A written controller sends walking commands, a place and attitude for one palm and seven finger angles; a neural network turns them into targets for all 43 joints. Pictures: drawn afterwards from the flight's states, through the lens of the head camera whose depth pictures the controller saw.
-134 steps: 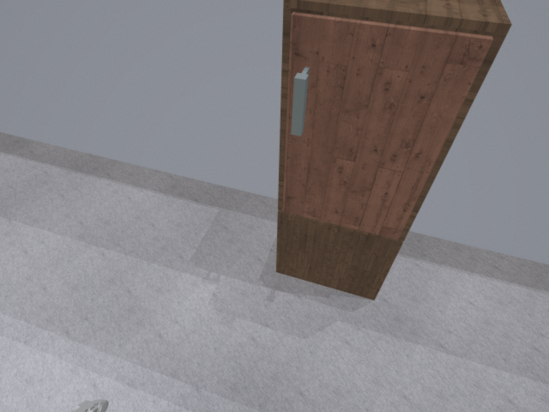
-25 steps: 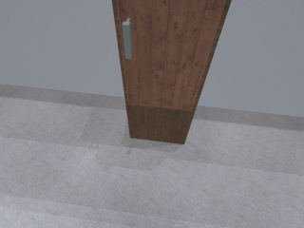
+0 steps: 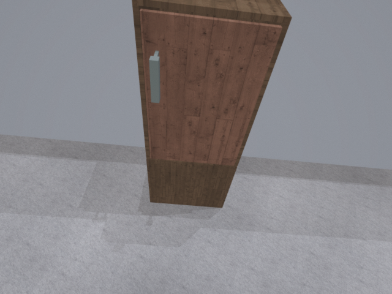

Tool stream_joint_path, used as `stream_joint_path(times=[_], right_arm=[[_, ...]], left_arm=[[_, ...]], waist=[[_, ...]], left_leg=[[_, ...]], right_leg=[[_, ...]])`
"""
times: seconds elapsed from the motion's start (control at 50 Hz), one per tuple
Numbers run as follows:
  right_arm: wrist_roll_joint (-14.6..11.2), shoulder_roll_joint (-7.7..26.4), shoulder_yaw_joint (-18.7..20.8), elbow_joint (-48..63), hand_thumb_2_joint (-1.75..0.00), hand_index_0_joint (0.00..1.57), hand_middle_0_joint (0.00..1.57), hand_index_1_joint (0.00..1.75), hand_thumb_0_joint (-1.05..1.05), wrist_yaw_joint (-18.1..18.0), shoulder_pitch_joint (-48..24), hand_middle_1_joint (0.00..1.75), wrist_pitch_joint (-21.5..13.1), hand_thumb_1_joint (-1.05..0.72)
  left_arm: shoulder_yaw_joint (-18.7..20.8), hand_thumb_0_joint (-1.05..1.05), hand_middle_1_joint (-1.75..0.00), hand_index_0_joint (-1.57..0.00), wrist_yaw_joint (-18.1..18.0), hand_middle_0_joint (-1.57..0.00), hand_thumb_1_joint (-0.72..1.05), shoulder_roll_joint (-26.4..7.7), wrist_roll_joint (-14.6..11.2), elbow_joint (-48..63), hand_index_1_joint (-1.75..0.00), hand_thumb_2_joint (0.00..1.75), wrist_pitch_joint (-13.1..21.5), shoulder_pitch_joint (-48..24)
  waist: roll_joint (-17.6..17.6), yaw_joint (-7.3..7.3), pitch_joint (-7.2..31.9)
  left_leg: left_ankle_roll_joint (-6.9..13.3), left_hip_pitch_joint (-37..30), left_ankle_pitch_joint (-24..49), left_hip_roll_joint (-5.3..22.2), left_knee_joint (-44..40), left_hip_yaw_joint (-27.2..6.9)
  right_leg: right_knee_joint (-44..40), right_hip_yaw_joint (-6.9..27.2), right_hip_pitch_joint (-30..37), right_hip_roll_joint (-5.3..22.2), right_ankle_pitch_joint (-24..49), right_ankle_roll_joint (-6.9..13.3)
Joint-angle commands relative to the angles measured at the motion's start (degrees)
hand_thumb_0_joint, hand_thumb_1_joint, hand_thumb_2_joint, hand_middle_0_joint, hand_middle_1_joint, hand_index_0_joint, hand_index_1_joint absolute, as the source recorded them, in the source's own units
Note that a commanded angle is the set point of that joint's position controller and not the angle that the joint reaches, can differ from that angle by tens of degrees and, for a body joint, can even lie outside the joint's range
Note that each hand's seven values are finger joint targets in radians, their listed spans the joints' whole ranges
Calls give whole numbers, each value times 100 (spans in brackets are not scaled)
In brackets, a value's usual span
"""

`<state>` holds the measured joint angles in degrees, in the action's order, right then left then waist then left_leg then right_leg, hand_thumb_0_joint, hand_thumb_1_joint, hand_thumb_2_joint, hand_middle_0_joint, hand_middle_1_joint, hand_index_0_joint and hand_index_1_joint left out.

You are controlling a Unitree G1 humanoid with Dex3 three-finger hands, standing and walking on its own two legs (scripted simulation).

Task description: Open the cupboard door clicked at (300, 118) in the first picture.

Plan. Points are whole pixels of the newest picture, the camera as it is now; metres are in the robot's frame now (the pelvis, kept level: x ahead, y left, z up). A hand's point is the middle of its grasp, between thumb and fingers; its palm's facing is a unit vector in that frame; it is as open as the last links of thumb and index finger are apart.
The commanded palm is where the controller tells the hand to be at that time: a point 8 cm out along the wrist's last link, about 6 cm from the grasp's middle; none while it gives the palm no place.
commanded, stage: take the last steps up to it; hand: left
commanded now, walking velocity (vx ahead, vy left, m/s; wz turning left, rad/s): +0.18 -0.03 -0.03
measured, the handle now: (156, 77) +0.68 +0.17 +0.08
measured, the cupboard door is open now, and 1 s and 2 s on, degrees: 0 0 0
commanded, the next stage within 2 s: come to a stop and stand still in 0.10 s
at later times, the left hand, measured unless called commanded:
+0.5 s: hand (136, 275) +0.20 +0.15 -0.18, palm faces +0.03 -0.98 -0.17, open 7.3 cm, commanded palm none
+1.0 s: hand out of the picture +0.04 +0.24 -0.17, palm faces +0.09 -0.97 -0.21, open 7.4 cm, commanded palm none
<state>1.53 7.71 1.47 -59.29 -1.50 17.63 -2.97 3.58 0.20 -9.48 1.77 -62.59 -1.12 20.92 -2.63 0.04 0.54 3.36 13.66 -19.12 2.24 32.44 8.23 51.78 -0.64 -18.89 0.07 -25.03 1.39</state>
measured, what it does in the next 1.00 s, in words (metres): steps on the spot: right foot, then left foot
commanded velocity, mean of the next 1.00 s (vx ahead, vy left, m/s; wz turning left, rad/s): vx -0.05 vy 0.01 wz -0.01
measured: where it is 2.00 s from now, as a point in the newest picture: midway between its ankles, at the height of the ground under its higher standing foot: outside the picture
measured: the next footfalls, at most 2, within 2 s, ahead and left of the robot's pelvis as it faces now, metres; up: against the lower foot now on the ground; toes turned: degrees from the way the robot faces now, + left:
right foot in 0.38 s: +0.21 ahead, -0.13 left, +0.00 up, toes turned -5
left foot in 0.72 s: +0.12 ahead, +0.12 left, +0.00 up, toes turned +5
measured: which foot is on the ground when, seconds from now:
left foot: down 0.00-0.42, up 0.44-0.70, down 0.72-1.00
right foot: up 0.00-0.36, down 0.38-0.72, up 0.74-1.00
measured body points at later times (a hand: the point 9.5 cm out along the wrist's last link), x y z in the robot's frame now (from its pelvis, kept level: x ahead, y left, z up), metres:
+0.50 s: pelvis +0.10 -0.01 -0.01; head +0.14 -0.02 +0.44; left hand +0.20 +0.20 -0.16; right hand +0.02 -0.21 -0.17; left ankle +0.01 +0.08 -0.69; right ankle +0.17 -0.12 -0.73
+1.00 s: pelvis +0.07 +0.05 +0.01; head +0.08 +0.07 +0.46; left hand +0.04 +0.29 -0.16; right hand +0.12 -0.18 -0.14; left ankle +0.08 +0.12 -0.73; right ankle +0.04 -0.09 -0.71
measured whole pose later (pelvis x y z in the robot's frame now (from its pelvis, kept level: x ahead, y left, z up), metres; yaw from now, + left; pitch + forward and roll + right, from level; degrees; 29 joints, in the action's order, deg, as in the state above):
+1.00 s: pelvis +0.07 +0.05 +0.01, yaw +1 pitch +0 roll +0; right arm 0.8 8.2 1.5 -59.6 -3.0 13.7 -0.3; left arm 2.9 -1.6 -11.5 1.2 -62.1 -3.1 18.7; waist -2.3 -1.2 -0.6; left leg 4.3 11.6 -12.3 -2.1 23.8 5.1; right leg 39.4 -0.1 -15.1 2.0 -22.5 -2.2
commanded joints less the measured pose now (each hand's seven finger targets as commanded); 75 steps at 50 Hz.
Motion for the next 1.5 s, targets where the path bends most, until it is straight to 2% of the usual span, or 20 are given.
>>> stream_joint_path(times=[0.0,0.06,0.18,0.3,0.34,0.38,0.4,0.48,0.56,0.66,0.7,0.72,0.8,0.96,1.06,1.1,1.18,1.24,1.3,1.48], right_arm=[[-45,586,56,-147,-90,20,20,30,0,-116,823,30,-172,-90],[-56,514,17,-362,-90,20,20,30,0,-160,1128,30,-219,-90],[-21,408,29,-682,-90,20,20,30,0,-179,1492,30,-157,-90],[-47,404,67,-779,-90,20,20,30,0,-241,1268,30,29,-90],[-120,358,118,-724,-90,20,20,30,0,-225,1308,30,67,-90],[-198,110,195,-599,-90,20,20,30,0,-174,1449,30,145,-90],[-218,111,204,-500,-90,20,20,30,0,-186,1270,30,240,-90],[-113,20,246,-309,-90,20,20,30,0,-126,685,30,444,-90],[-68,53,257,-85,-90,20,20,30,0,-21,663,30,522,-90],[-63,265,230,-2,-90,20,20,30,0,23,939,30,368,-90],[22,1024,328,347,-90,20,20,30,0,17,545,30,287,-90],[47,1192,341,496,-90,20,20,30,0,-50,43,30,282,-90],[-19,850,152,589,-90,20,20,30,0,-133,-687,30,184,-90],[-75,920,185,5,-90,20,20,30,0,-148,97,30,183,-90],[-168,574,46,-184,-90,20,20,30,0,-68,-27,30,159,-90],[-147,608,39,-330,-90,20,20,30,0,-63,53,30,191,-90],[-128,916,-49,6,-90,20,20,30,0,57,-237,30,132,-90],[-42,631,-121,138,-90,20,20,30,0,67,135,30,105,-90],[-47,635,-105,221,-90,20,20,30,0,37,160,30,133,-90],[-32,648,-39,269,-90,20,20,30,0,35,243,30,180,-90]], left_arm=[[25,0,-30,-20,69,-20,90,-176,16,403,-30,90,254,-297],[5,0,-30,-20,39,-20,90,-122,-7,296,-30,90,180,-239],[-26,0,-30,-20,34,-20,90,-22,-19,466,-30,90,128,-934],[-72,0,-30,-20,-130,-20,90,-82,-49,436,-30,90,104,-870],[14,0,-30,-20,-200,-20,90,-458,-25,305,-30,90,188,-271],[109,0,-30,-20,-284,-20,90,-943,-52,147,-30,90,253,271],[152,0,-30,-20,-311,-20,90,-989,-64,178,-30,90,293,226],[143,0,-30,-20,-392,-20,90,-710,-3,608,-30,90,128,-784],[194,0,-30,-20,-345,-20,90,-828,49,866,-30,90,42,-1132],[197,0,-30,-20,-247,-20,90,-835,-6,977,-30,90,-68,-1213],[94,0,-30,-20,-188,-20,90,-266,-83,1126,-30,90,-152,-1031],[103,0,-30,-20,-220,-20,90,-401,-34,1087,-30,90,-214,-1117],[108,0,-30,-20,-133,-20,90,-443,8,579,-30,90,-143,-270],[-161,0,-30,-20,-205,-20,90,-296,-78,305,-30,90,-10,-273],[-272,0,-30,-20,-264,-20,90,-454,-101,-110,-30,90,155,81],[-297,0,-30,-20,-264,-20,90,-382,-106,-177,-30,90,198,-19],[-384,0,-30,-20,-459,-20,90,-436,20,-173,-30,90,331,293],[-351,0,-30,-20,-376,-20,90,-446,-79,115,-30,90,403,91],[-326,0,-30,-20,-315,-20,90,-449,-83,299,-30,90,318,21],[-291,0,-30,-20,-261,-20,90,-405,-67,547,-30,90,220,191]], waist=[[677,54,-711],[871,32,-516],[959,154,-775],[933,27,-585],[479,-218,-178],[-361,-221,555],[-808,-239,928],[-174,-10,340],[-702,86,202],[-557,298,86],[2033,223,-543],[2200,192,-778],[811,-275,-486],[788,73,43],[334,58,-218],[-377,97,-207],[-348,-101,-895],[105,78,-108],[566,65,-332],[127,11,-597]], left_leg=[[423,-708,1331,1454,-2251,-1695],[376,-995,3247,1251,-1944,-1059],[479,-1172,3764,1249,-1814,-793],[263,-821,4931,1172,-869,-678],[-56,-338,3897,895,-42,-647],[-429,723,-600,-112,1610,-304],[-417,660,-1888,-124,2583,-527],[-464,892,-1366,51,3118,-901],[-503,585,-942,21,2355,-649],[-429,-586,270,-83,-297,-414],[83,542,-739,1553,-2190,-2756],[252,1290,-714,1815,-2546,-3149],[179,513,436,914,-2068,-1642],[573,-1092,2909,1123,-1519,-1714],[-166,-537,1680,398,-1438,-1183],[-152,-705,1578,410,-1373,-1107],[-264,74,1420,460,-587,-1028],[-176,-65,929,270,-671,-1105],[-116,191,625,305,-790,-1187],[-69,633,-273,296,-1075,-1288]], right_leg=[[1117,49,-1636,435,813,-91],[990,-98,-1522,405,1028,-195],[2,-377,-1619,463,1210,-183],[-1867,-482,59,208,1497,-92],[-2518,-211,1262,524,3524,-31],[-2228,1083,2311,2258,7506,1018],[-2423,1388,2133,2560,7665,1456],[-2843,793,675,2044,5193,1192],[-3219,604,-20,1766,3093,938],[-2874,481,-720,1257,457,388],[-938,-320,-1183,110,-370,-212],[-115,210,-969,85,-387,-218],[714,401,-855,119,651,-272],[-2030,-2,149,269,293,-309],[-3240,496,839,834,2141,6],[-3278,484,697,714,2000,-7],[-3284,441,344,671,1824,-66],[-2906,480,560,684,1136,152],[-2778,399,377,554,817,189],[-2859,500,86,474,260,172]])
